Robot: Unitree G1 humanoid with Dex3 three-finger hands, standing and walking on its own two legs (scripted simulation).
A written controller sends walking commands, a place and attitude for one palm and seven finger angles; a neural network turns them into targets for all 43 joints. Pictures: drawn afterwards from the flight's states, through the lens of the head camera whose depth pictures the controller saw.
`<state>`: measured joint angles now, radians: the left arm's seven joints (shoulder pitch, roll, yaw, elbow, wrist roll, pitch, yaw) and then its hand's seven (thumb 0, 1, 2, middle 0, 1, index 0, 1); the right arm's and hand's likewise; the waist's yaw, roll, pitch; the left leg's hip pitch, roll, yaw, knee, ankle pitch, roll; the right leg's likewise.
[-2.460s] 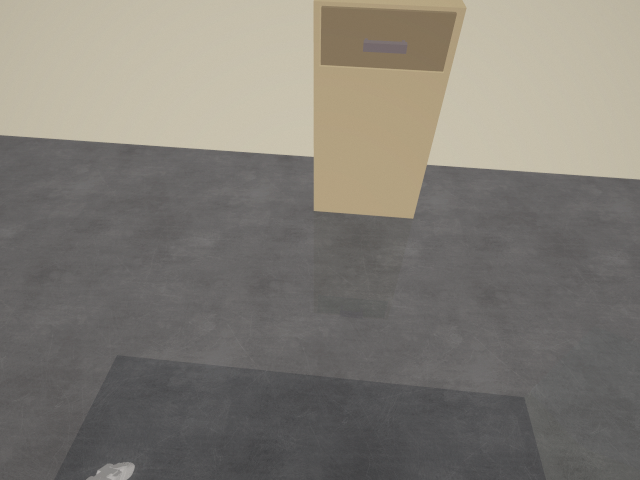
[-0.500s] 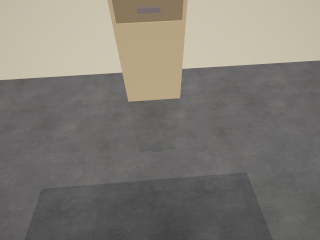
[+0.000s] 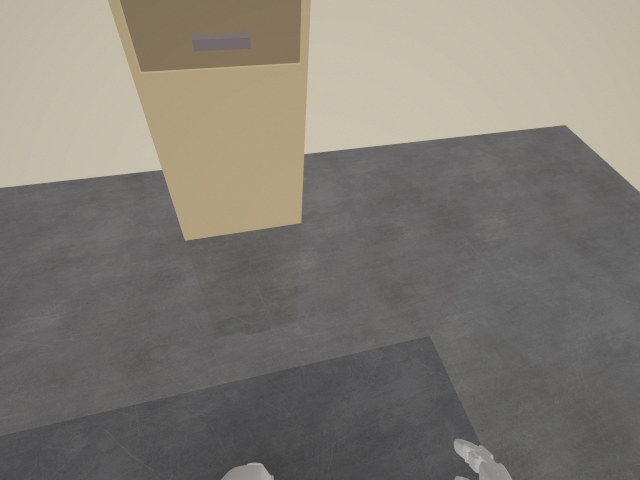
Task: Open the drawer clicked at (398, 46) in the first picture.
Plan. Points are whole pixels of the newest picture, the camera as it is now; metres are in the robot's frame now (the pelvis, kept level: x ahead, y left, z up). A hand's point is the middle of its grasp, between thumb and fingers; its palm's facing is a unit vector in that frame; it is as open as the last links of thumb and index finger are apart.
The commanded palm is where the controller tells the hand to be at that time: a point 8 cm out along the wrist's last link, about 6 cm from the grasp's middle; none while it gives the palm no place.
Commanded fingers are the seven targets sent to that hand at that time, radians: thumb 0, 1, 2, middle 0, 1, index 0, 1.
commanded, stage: walk to a spot facing it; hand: left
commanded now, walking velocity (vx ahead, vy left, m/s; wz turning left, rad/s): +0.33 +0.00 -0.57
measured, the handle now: (220, 38) +1.05 +0.37 +0.03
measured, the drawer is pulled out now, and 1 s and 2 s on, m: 0.00 0.00 0.00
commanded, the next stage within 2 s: turn to face it in 0.60 s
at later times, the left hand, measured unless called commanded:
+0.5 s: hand (274, 328) +0.37 +0.11 -0.14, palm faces -0.35 -0.92 -0.16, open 7.4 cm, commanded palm none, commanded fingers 0.00 0.90 0.90 -0.20 -0.30 -0.20 -0.30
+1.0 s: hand (308, 292) +0.45 +0.07 -0.15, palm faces -0.29 -0.94 -0.20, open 7.3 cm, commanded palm none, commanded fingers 0.00 0.90 0.90 -0.20 -0.30 -0.20 -0.30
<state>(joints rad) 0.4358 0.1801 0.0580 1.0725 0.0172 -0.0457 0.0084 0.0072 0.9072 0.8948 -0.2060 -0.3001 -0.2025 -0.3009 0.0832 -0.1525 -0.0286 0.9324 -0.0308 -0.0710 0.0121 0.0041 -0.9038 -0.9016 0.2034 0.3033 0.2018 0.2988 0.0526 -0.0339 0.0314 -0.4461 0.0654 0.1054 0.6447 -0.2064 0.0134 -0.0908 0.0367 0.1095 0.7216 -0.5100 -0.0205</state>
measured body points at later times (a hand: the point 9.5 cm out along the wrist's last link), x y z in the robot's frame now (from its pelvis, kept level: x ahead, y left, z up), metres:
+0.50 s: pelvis +0.19 -0.01 +0.01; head +0.23 -0.02 +0.46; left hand +0.39 +0.16 -0.13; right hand +0.02 -0.18 -0.13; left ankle +0.08 +0.11 -0.72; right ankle +0.29 -0.15 -0.69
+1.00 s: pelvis +0.34 -0.09 +0.02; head +0.33 -0.08 +0.47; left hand +0.46 +0.12 -0.13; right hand +0.33 -0.33 -0.13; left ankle +0.44 +0.02 -0.69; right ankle +0.30 -0.14 -0.72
